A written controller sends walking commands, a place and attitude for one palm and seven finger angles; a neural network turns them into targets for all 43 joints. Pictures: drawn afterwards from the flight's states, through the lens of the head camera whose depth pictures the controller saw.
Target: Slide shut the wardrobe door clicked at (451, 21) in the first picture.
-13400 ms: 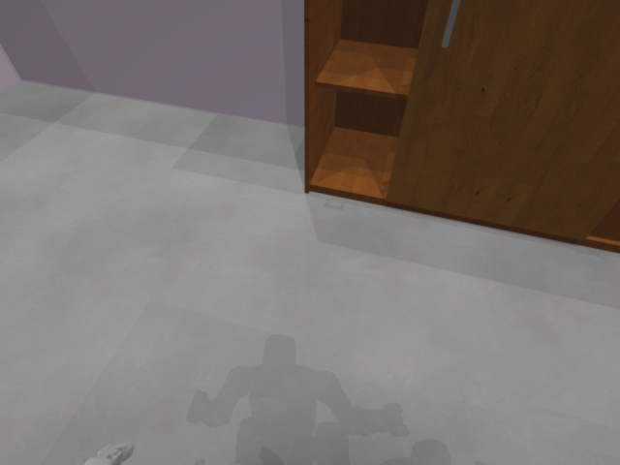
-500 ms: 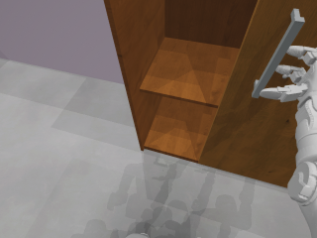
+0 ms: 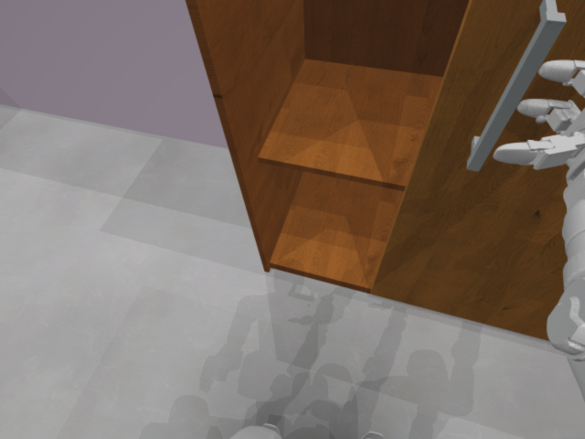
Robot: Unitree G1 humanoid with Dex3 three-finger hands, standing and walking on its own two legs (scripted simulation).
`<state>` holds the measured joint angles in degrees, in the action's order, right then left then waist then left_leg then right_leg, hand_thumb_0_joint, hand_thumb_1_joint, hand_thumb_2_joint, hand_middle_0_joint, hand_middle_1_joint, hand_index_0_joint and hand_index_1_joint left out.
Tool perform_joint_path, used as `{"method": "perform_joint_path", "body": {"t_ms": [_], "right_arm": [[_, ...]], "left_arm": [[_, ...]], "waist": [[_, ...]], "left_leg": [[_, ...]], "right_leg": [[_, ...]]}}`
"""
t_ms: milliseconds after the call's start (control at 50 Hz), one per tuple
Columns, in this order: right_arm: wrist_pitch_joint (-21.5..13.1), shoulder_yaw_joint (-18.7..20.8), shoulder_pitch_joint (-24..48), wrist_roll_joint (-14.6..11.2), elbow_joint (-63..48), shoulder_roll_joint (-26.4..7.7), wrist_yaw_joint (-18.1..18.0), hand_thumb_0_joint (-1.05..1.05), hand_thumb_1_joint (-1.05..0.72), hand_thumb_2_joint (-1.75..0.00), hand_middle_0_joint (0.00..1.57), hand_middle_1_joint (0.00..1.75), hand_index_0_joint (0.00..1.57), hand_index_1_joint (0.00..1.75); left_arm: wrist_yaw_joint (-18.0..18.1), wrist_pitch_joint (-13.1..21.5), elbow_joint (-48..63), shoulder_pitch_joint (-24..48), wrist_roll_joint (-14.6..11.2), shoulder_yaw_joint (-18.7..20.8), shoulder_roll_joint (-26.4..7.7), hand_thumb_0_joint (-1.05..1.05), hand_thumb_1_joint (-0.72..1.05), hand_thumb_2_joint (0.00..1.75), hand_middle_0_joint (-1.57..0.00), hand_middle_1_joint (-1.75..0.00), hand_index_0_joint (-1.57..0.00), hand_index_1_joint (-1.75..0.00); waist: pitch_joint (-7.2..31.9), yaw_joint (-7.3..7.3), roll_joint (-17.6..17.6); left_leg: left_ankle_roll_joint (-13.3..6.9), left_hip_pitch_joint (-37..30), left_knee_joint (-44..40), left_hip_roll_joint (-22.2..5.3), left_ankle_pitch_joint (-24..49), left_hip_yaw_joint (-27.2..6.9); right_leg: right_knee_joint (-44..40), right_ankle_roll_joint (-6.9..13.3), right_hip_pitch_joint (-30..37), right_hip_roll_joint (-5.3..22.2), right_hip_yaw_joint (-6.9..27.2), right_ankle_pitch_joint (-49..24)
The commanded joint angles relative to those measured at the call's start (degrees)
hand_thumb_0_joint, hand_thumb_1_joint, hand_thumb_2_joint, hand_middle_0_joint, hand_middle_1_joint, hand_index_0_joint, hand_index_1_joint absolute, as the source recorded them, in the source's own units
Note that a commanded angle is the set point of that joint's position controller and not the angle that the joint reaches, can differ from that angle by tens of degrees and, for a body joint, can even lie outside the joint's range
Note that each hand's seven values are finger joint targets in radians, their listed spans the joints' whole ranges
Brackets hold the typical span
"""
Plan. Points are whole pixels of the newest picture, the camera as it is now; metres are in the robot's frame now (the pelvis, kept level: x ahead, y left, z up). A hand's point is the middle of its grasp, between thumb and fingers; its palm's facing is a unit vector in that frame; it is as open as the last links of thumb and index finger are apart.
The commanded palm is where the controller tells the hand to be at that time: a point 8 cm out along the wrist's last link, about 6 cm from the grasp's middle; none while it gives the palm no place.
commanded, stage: slide the fingers in behind the handle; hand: right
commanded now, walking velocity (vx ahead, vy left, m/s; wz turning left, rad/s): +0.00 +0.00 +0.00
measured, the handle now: (505, 97) +0.57 -0.16 +0.15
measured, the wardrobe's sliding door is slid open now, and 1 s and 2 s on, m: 0.37 0.37 0.37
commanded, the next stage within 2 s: grip the handle and tug to test in 1.68 s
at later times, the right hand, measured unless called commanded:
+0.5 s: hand (521, 125) +0.52 -0.18 +0.14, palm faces +0.09 +1.00 +0.02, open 14.0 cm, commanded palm +0.49 -0.22 +0.14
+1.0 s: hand (506, 124) +0.52 -0.16 +0.14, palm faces +0.10 +0.99 +0.01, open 13.8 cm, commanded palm +0.50 -0.20 +0.14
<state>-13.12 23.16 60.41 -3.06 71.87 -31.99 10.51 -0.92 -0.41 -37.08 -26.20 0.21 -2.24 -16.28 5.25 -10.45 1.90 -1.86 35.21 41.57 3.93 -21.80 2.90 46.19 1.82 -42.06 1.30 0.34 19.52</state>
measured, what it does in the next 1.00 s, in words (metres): stands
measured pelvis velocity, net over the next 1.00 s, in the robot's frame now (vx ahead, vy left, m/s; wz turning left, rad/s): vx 0.01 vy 0.00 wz -0.01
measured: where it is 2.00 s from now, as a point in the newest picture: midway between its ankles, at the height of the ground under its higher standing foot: outside the picture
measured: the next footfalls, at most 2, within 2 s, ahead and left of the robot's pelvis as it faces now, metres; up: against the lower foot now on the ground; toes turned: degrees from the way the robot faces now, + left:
none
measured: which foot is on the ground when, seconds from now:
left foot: down 0.00-1.00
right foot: down 0.00-1.00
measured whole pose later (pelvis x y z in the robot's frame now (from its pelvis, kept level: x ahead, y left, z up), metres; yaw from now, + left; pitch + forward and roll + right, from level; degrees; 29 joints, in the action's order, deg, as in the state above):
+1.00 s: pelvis +0.01 +0.00 +0.00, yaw +0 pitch +15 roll +3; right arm -13.2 20.3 57.5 -3.6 67.5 -24.6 3.4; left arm -2.1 0.9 -38.2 -25.4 0.8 -1.5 -15.4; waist 5.6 -9.4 2.5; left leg -2.0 34.6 42.4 3.7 -22.8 2.9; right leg 46.5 1.6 -41.3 0.9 0.4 20.1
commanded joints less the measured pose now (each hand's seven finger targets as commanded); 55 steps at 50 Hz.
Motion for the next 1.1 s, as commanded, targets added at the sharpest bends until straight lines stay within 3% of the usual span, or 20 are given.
{"method": "perform_joint_path", "body": {"t_ms": [0, 40, 100, 140, 180, 220, 280, 320, 340, 360, 400, 460, 580, 700, 740, 820, 880, 900, 960, 1080], "right_arm": [[-3.01, -0.22, 27.74, -0.64, -12.96, -13.28, -0.61, 0.0, 0.5, -0.3, 0.3, 1.2, 0.3, 1.2], [-2.97, -1.54, 26.08, -1.08, -13.02, -10.03, -0.69, 0.0, 0.5, -0.3, 0.3, 1.2, 0.3, 1.2], [-3.46, 0.79, 26.01, -1.57, -14.4, -12.56, -1.42, 0.0, 0.5, -0.3, 0.3, 1.2, 0.3, 1.2], [-3.8, -1.15, 26.94, -1.96, -16.4, -9.21, -1.84, 0.0, 0.5, -0.3, 0.3, 1.2, 0.3, 1.2], [-4.76, 1.67, 25.03, -1.75, -17.82, -12.14, -2.56, 0.0, 0.5, -0.3, 0.3, 1.2, 0.3, 1.2], [-4.99, 0.31, 24.97, -1.56, -18.55, -10.36, -3.23, 0.0, 0.5, -0.3, 0.3, 1.2, 0.3, 1.2], [-5.29, 1.48, 25.43, -0.89, -19.38, -11.65, -4.32, 0.0, 0.5, -0.3, 0.3, 1.2, 0.3, 1.2], [-4.8, -0.93, 26.64, -0.62, -18.62, -9.16, -4.61, 0.0, 0.5, -0.3, 0.3, 1.2, 0.3, 1.2], [-4.32, -2.99, 27.04, -0.55, -17.28, -6.45, -4.54, 0.0, 0.5, -0.3, 0.3, 1.2, 0.3, 1.2], [-4.03, -2.05, 27.31, -0.52, -16.23, -7.45, -4.76, 0.0, 0.5, -0.3, 0.3, 1.2, 0.3, 1.2], [-4.07, 0.3, 27.71, -0.55, -16.53, -10.54, -5.06, 0.0, 0.5, -0.3, 0.3, 1.2, 0.3, 1.2], [-4.37, -0.68, 27.11, -0.81, -17.5, -8.55, -4.84, 0.0, 0.5, -0.3, 0.3, 1.2, 0.3, 1.2], [-4.46, -2.63, 26.86, -1.11, -17.01, -5.13, -5.07, 0.0, 0.5, -0.3, 0.3, 1.2, 0.3, 1.2], [-4.28, -1.2, 28.06, -0.81, -18.73, -7.53, -5.82, 0.0, 0.5, -0.3, 0.3, 1.2, 0.3, 1.2], [-4.71, -2.2, 26.67, -0.42, -19.68, -6.23, -5.99, 0.0, 0.5, -0.3, 0.3, 1.2, 0.3, 1.2], [-3.81, -5.52, 28.03, -1.06, -17.1, -1.64, -6.05, 0.0, 0.5, -0.3, 0.3, 1.2, 0.3, 1.2], [-3.76, -0.97, 29.08, -1.52, -17.17, -6.19, -6.79, 0.0, 0.5, -0.3, 0.3, 1.2, 0.3, 1.2], [-4.03, -1.37, 29.54, -1.44, -18.89, -6.54, -6.85, 0.0, 0.5, -0.3, 0.3, 1.2, 0.3, 1.2], [-4.33, -4.57, 27.91, -0.31, -18.28, -2.53, -6.92, 0.0, 0.5, -0.3, 0.3, 1.2, 0.3, 1.2], [-4.13, -3.05, 28.38, -1.52, -17.07, -3.71, -6.82, 0.0, 0.5, -0.3, 0.3, 1.2, 0.3, 1.2]], "left_arm": [[0.63, 1.38, 3.75, -8.49, 0.29, 3.47, -9.34, 0.0, 0.9, 0.9, -0.2, -0.3, -0.2, -0.3], [0.33, 1.58, 3.87, -8.31, 0.4, 3.51, -9.07, 0.0, 0.9, 0.9, -0.2, -0.3, -0.2, -0.3], [0.35, 1.47, 3.73, -8.51, 0.49, 3.71, -9.58, 0.0, 0.9, 0.9, -0.2, -0.3, -0.2, -0.3], [0.1, 1.84, 3.9, -7.93, 0.46, 3.75, -9.17, 0.0, 0.9, 0.9, -0.2, -0.3, -0.2, -0.3], [0.12, 1.9, 4.26, -7.89, 0.52, 3.84, -9.42, 0.0, 0.9, 0.9, -0.2, -0.3, -0.2, -0.3], [-0.01, 1.96, 4.1, -7.27, 0.44, 3.77, -8.9, 0.0, 0.9, 0.9, -0.2, -0.3, -0.2, -0.3], [0.04, 2.03, 4.1, -7.08, 0.48, 3.83, -9.07, 0.0, 0.9, 0.9, -0.2, -0.3, -0.2, -0.3], [0.08, 2.09, 3.73, -6.66, 0.33, 3.68, -8.7, 0.0, 0.9, 0.9, -0.2, -0.3, -0.2, -0.3], [-0.01, 2.33, 3.43, -6.65, 0.35, 3.59, -8.56, 0.0, 0.9, 0.9, -0.2, -0.3, -0.2, -0.3], [0.01, 2.44, 3.03, -7.05, 0.45, 3.68, -8.91, 0.0, 0.9, 0.9, -0.2, -0.3, -0.2, -0.3], [0.31, 2.51, 3.13, -7.41, 0.58, 3.71, -9.19, 0.0, 0.9, 0.9, -0.2, -0.3, -0.2, -0.3], [0.07, 2.91, 3.3, -7.37, 0.63, 3.74, -8.69, 0.0, 0.9, 0.9, -0.2, -0.3, -0.2, -0.3], [-0.25, 2.76, 2.98, -7.28, 0.65, 3.92, -8.69, 0.0, 0.9, 0.9, -0.2, -0.3, -0.2, -0.3], [-0.25, 2.59, 2.79, -7.31, 0.67, 3.9, -8.58, 0.0, 0.9, 0.9, -0.2, -0.3, -0.2, -0.3], [-0.4, 2.61, 3.11, -7.04, 0.64, 3.98, -8.28, 0.0, 0.9, 0.9, -0.2, -0.3, -0.2, -0.3], [-0.5, 2.67, 2.25, -7.04, 0.51, 4.11, -8.36, 0.0, 0.9, 0.9, -0.2, -0.3, -0.2, -0.3], [-0.21, 2.82, 2.02, -7.73, 0.71, 4.23, -8.81, 0.0, 0.9, 0.9, -0.2, -0.3, -0.2, -0.3], [-0.34, 2.8, 2.25, -7.46, 0.73, 4.16, -8.66, 0.0, 0.9, 0.9, -0.2, -0.3, -0.2, -0.3], [-0.79, 2.9, 2.1, -7.42, 0.83, 4.08, -7.96, 0.0, 0.9, 0.9, -0.2, -0.3, -0.2, -0.3], [-0.49, 2.88, 2.12, -7.18, 0.63, 4.08, -8.26, 0.0, 0.9, 0.9, -0.2, -0.3, -0.2, -0.3]], "waist": [[22.23, -0.94, 6.41], [21.92, -0.55, 7.63], [22.72, -0.22, 4.89], [22.36, -0.52, 6.35], [23.59, 0.76, 4.47], [22.76, 0.61, 6.42], [22.32, 0.57, 4.61], [20.53, -0.17, 6.74], [18.75, -0.83, 6.24], [18.23, -0.95, 4.55], [21.65, -0.22, 4.05], [24.0, 0.17, 5.67], [21.27, -0.74, 3.12], [23.25, -0.08, 6.09], [23.89, 0.17, 6.57], [20.54, -1.69, 4.66], [23.27, -0.61, 3.04], [25.65, -0.51, 5.3], [23.54, -0.92, 4.88], [21.83, -0.85, 2.82]], "left_leg": [[1.01, -0.96, -5.04, 0.3, 17.62, -2.16], [0.78, 0.56, -5.09, 0.52, 16.41, -1.72], [0.87, -0.04, -4.99, 0.73, 16.15, -1.58], [0.8, 0.9, -5.13, 0.84, 14.93, -1.35], [0.58, -0.75, -4.69, 0.99, 16.39, -1.56], [0.62, -0.39, -4.8, 0.89, 16.04, -1.43], [0.58, -0.29, -4.44, 1.02, 16.2, -1.36], [0.67, 1.18, -4.54, 0.86, 14.96, -1.16], [0.69, 2.37, -4.83, 0.83, 13.89, -0.92], [0.72, 2.6, -4.96, 0.85, 13.15, -0.99], [0.75, -0.01, -4.49, 0.7, 15.21, -1.4], [0.68, -0.3, -3.95, 0.75, 17.33, -1.26], [0.7, 0.42, -4.18, 0.87, 18.22, -1.15], [0.77, -1.19, -3.95, 0.58, 19.97, -1.69], [0.69, -1.09, -3.64, 0.61, 20.73, -1.55], [0.85, 1.17, -4.55, 0.76, 18.19, -1.28], [0.75, -1.61, -4.29, 0.68, 19.71, -1.7], [0.99, -2.79, -4.18, 0.46, 21.38, -2.28], [0.89, -1.16, -3.91, 0.61, 21.6, -1.62], [0.93, -3.15, -4.69, 0.47, 21.56, -2.36]], "right_leg": [[-3.52, 1.09, 22.12, -0.44, 2.86, -16.48], [-3.49, 0.81, 23.56, -0.32, 3.04, -16.55], [-3.66, 0.88, 23.4, 0.03, 3.5, -16.52], [-3.87, 0.74, 24.57, 0.0, 3.54, -15.55], [-3.45, 0.95, 24.29, -0.09, 3.44, -16.96], [-3.77, 0.75, 24.65, -0.12, 3.32, -16.44], [-3.51, 0.95, 24.49, -0.1, 3.45, -16.76], [-3.99, 0.58, 24.58, -0.03, 3.66, -15.42], [-4.23, 0.56, 24.25, -0.03, 3.78, -14.39], [-4.23, 0.64, 23.63, 0.05, 4.1, -13.43], [-3.95, 0.7, 23.6, -0.17, 3.8, -15.19], [-3.3, 0.39, 25.82, -0.17, 3.69, -18.17], [-3.06, 0.69, 24.74, -0.22, 3.5, -18.57], [-2.78, 0.66, 24.61, -0.58, 3.07, -19.3], [-2.5, 0.54, 25.63, -0.5, 3.1, -20.71], [-2.9, 0.57, 24.87, -0.38, 3.39, -17.61], [-2.74, 0.79, 24.26, -0.66, 3.21, -18.41], [-2.5, 0.8, 24.68, -0.94, 2.85, -19.37], [-2.23, 0.75, 25.16, -0.8, 3.03, -20.34], [-2.9, 1.03, 22.48, -1.03, 2.4, -17.73]]}}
